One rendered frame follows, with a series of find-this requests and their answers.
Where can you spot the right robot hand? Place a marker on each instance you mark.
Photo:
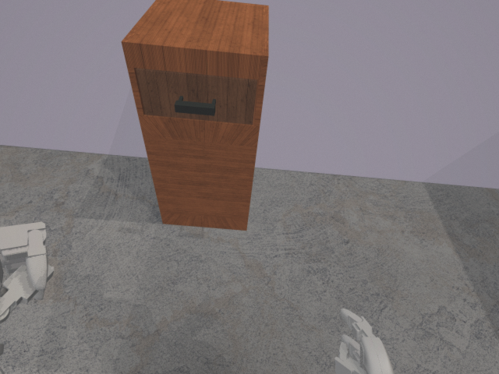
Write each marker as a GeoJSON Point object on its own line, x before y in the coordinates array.
{"type": "Point", "coordinates": [368, 357]}

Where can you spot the cabinet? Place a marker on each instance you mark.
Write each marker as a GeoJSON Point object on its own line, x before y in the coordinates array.
{"type": "Point", "coordinates": [202, 170]}

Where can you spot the drawer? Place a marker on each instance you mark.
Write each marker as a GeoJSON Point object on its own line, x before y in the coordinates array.
{"type": "Point", "coordinates": [235, 97]}

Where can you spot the left robot hand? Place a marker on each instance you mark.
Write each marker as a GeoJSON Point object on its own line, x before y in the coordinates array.
{"type": "Point", "coordinates": [23, 253]}

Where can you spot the handle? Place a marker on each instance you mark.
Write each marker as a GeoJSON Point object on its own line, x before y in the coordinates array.
{"type": "Point", "coordinates": [195, 107]}

